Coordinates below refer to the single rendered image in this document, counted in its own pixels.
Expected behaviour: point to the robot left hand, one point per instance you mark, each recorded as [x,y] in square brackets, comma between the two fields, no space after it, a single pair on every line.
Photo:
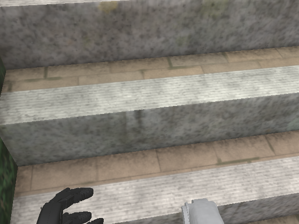
[53,211]

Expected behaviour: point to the robot right thigh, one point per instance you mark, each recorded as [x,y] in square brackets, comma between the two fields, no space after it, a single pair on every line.
[201,211]

